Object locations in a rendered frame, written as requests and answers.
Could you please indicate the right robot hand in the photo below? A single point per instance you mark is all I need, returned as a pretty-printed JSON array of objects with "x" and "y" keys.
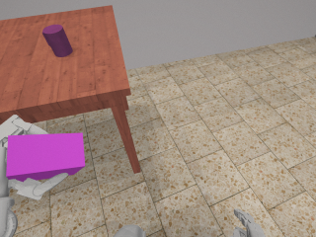
[{"x": 252, "y": 229}]

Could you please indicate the table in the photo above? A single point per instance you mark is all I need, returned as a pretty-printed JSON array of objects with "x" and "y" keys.
[{"x": 37, "y": 86}]

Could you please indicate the sponge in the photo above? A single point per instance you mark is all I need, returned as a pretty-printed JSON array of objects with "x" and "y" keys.
[{"x": 43, "y": 156}]

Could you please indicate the left robot thigh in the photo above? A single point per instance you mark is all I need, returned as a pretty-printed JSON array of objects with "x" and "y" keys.
[{"x": 131, "y": 230}]

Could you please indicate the left robot forearm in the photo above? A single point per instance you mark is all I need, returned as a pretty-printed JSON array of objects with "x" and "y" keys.
[{"x": 8, "y": 219}]

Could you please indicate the left robot hand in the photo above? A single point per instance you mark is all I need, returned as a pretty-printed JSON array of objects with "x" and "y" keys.
[{"x": 29, "y": 188}]

